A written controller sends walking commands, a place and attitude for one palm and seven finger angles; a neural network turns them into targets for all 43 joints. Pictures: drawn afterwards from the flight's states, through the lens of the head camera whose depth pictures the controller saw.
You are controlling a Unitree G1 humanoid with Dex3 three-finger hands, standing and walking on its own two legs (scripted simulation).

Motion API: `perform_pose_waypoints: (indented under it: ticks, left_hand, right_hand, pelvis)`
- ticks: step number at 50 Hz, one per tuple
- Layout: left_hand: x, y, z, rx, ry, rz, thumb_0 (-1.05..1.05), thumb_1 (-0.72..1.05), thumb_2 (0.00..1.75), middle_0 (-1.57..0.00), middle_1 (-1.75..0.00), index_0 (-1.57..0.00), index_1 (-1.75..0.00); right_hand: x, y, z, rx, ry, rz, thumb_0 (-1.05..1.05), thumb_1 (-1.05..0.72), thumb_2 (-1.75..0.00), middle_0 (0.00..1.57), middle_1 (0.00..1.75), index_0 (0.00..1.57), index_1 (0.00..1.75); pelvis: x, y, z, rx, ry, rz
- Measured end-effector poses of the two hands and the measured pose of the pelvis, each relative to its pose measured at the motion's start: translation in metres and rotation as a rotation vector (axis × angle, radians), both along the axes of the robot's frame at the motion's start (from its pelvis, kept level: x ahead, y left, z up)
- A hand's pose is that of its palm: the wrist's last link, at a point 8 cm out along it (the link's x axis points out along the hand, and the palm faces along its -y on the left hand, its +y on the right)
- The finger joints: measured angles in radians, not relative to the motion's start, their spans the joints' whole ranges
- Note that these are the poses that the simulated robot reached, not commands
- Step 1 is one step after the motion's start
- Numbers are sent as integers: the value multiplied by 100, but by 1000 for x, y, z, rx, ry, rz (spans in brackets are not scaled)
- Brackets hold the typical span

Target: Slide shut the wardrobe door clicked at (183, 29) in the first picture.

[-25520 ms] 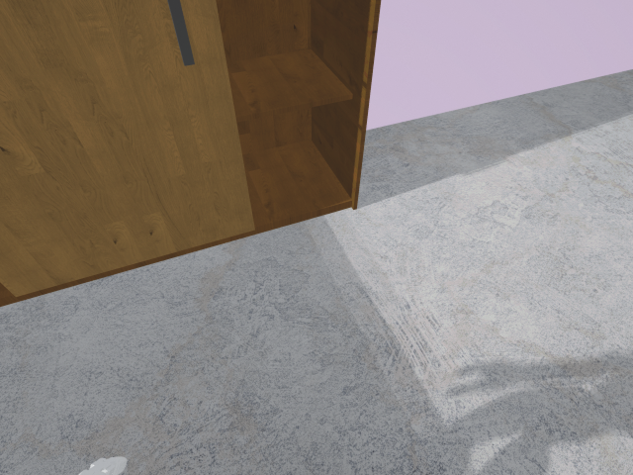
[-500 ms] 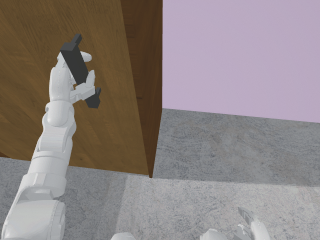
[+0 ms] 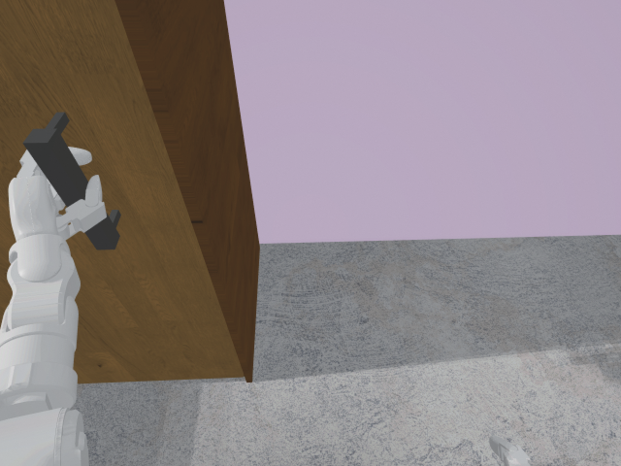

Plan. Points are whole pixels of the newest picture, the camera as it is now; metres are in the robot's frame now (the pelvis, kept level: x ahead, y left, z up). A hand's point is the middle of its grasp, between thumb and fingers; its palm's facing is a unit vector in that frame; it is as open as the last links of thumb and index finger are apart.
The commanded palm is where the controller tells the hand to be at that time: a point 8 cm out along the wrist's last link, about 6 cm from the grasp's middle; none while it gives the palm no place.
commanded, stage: stop walking and hold the door there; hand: left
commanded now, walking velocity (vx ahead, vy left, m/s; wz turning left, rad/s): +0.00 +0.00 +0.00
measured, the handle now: (85, 185) +0.42 +0.33 +0.12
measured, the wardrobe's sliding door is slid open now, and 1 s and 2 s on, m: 0.00 0.00 0.00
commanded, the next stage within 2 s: loosen the grip on the handle in 1.90 s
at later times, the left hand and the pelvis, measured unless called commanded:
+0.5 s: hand (92, 203) +0.39 +0.30 +0.13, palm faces +0.47 -0.84 -0.25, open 6.1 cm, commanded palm +0.34 +0.33 +0.12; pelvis +0.02 +0.00 +0.01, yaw -2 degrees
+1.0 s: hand (90, 207) +0.38 +0.30 +0.13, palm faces +0.32 -0.93 -0.19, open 6.0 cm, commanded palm +0.34 +0.34 +0.12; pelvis -0.02 +0.08 +0.00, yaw +0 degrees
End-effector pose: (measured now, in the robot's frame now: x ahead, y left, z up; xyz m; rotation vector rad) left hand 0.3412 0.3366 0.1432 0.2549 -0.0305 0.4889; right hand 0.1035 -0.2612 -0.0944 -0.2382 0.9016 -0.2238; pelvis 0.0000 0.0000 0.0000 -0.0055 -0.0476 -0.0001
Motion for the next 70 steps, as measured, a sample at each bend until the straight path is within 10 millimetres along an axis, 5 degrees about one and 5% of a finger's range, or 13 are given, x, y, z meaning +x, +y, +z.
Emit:
perform_pose_waypoints:
  ticks: [10, 28, 36, 41, 46, 51, 56, 61, 70]
  left_hand:
    - [1, 2, 0, 18, -1, -11, -9, 59, 80, -45, -139, -39, -139]
    - [0, 1, 0, 26, 4, 6, -10, 60, 79, -46, -139, -37, -139]
    - [2, 6, -3, 41, -12, -52, -13, 59, 79, -46, -140, -38, -139]
    - [4, 11, -6, 24, -52, -128, -14, 59, 79, -46, -140, -39, -139]
    - [4, 12, -7, -3, -63, -163, -12, 62, 77, -46, -140, -37, -140]
    - [3, 10, -6, -26, -49, -176, -10, 66, 74, -46, -140, -33, -140]
    - [2, 10, -5, -30, -26, -182, -9, 67, 73, -46, -140, -31, -140]
    - [3, 10, -5, -61, -29, -193, -8, 68, 74, -46, -140, -32, -140]
    - [2, 9, -4, -59, -18, -178, -7, 67, 75, -46, -140, -32, -140]
  right_hand:
    - [-11, 8, -4, 13, 51, -40, 1, -90, -90, 20, 30, 20, 30]
    - [36, 0, 14, -6, -55, -10, 1, -90, -90, 20, 30, 20, 30]
    - [35, -2, 11, -54, -8, -16, 1, -90, -90, 20, 30, 20, 30]
    - [27, 21, 8, -80, 17, -11, 1, -90, -90, 20, 30, 20, 30]
    - [20, 68, 0, -2, -4, 4, 1, -90, -90, 20, 29, 19, 30]
    - [11, 116, -13, 107, 3, 69, 1, -90, -90, 20, 30, 20, 30]
    - [0, 140, -19, 146, 25, 100, 1, -90, -90, 20, 30, 20, 30]
    - [-9, 133, -11, 96, 41, 91, 1, -90, -90, 20, 30, 20, 30]
    - [-6, 92, 5, -3, 19, 58, 1, -90, -90, 20, 30, 20, 30]
  pelvis:
    - [8, 7, 6, -5, 18, -23]
    - [18, 0, 9, -8, 35, -35]
    - [9, 19, 4, -12, 47, 2]
    - [-2, 47, -1, 15, 32, 29]
    - [-13, 69, 0, 1, 27, 0]
    - [-22, 77, 0, 6, 22, -6]
    - [-28, 83, 2, -12, 13, -6]
    - [-24, 86, 6, -9, 21, -15]
    - [-18, 77, 9, 0, 22, -7]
